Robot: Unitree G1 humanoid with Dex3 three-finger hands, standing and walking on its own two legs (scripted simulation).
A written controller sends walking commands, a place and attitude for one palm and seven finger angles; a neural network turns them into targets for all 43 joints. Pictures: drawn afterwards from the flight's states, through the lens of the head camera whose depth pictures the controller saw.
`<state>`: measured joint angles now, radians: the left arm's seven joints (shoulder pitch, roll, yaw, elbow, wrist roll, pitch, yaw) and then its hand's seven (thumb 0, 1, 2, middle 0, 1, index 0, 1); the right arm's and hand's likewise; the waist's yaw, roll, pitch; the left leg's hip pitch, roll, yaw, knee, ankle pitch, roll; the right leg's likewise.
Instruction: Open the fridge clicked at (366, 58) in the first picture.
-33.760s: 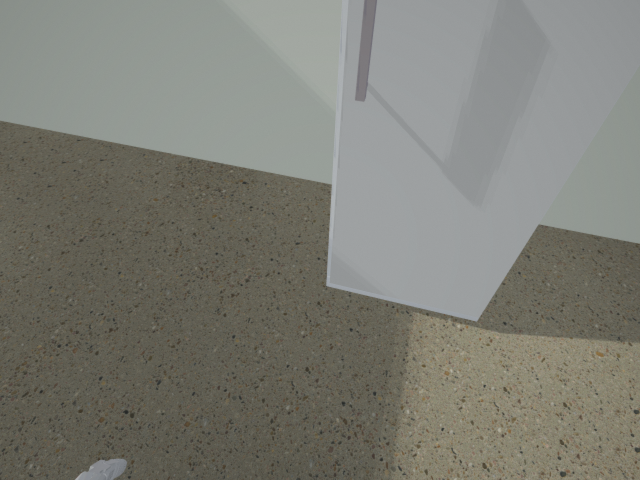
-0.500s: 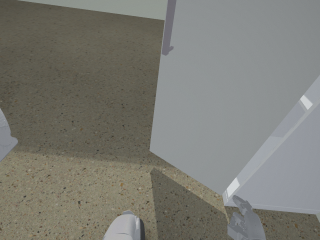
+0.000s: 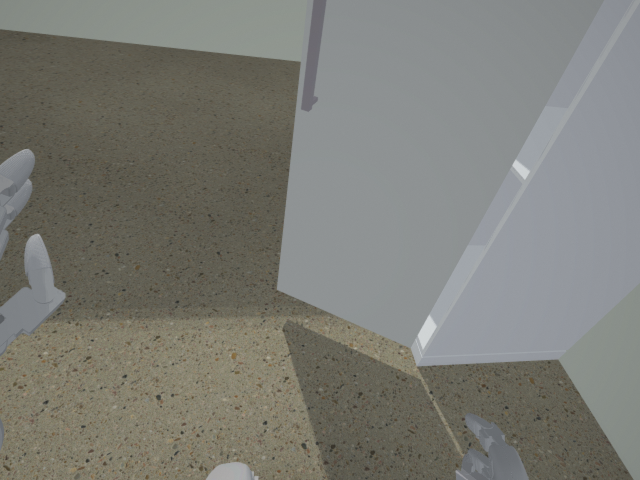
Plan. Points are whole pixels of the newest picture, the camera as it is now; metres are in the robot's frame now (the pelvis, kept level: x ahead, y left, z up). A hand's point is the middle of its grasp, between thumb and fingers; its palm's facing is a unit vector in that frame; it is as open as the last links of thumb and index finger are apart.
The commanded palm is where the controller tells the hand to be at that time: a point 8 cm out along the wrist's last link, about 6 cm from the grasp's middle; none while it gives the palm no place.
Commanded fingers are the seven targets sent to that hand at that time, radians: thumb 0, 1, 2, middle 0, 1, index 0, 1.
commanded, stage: stop stepping back and stand still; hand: left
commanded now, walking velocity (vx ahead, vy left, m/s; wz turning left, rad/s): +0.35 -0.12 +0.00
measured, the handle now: (322, 13) +0.90 +0.10 +0.28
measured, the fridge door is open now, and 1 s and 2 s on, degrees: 60 60 60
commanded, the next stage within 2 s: let the arm hang, fingers relaxed in 1.64 s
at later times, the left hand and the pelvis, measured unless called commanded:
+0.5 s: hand out of the picture +0.11 +0.30 +0.19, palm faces +0.49 -0.81 -0.32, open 7.4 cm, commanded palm +0.06 +0.33 +0.19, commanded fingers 0.00 0.90 0.90 -0.20 -0.30 -0.20 -0.30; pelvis -0.10 +0.04 -0.01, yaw -3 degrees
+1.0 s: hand out of the picture +0.09 +0.32 +0.17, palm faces +0.49 -0.78 -0.40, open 7.4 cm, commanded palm +0.03 +0.34 +0.19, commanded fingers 0.00 0.90 0.90 -0.20 -0.30 -0.20 -0.30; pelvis -0.11 +0.04 +0.00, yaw +0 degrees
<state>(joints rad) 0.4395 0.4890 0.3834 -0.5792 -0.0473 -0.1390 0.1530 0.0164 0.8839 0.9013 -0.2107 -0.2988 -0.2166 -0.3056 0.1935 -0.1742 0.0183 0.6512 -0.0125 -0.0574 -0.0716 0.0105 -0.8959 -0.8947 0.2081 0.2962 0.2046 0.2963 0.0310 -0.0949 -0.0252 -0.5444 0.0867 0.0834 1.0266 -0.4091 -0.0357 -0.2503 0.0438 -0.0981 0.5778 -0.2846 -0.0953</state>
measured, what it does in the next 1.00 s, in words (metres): walks backwards: left foot, then right foot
